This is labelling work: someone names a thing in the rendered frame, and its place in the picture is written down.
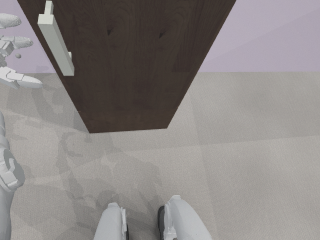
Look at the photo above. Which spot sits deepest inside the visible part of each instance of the left robot shin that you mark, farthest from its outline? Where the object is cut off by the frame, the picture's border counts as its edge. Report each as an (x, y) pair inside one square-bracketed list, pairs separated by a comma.
[(110, 205)]

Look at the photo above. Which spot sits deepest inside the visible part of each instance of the cupboard door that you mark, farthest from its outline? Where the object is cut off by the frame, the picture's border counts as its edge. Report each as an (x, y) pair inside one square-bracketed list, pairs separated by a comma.
[(133, 54)]

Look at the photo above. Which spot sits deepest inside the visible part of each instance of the robot left forearm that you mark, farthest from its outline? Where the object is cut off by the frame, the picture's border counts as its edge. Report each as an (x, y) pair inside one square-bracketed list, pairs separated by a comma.
[(4, 143)]

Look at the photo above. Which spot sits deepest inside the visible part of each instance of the left robot upper arm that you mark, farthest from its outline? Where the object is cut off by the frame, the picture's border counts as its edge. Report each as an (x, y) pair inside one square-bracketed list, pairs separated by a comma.
[(12, 176)]

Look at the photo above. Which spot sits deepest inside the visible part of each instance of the robot left thigh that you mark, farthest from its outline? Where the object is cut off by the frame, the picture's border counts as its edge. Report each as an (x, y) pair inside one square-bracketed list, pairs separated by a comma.
[(112, 224)]

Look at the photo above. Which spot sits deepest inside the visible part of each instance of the handle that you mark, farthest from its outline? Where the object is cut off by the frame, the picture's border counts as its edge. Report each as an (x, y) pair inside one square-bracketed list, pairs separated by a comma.
[(51, 32)]

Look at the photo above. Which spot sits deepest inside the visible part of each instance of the robot left hand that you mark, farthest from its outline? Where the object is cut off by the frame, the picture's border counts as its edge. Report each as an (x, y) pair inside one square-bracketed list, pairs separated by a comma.
[(9, 76)]

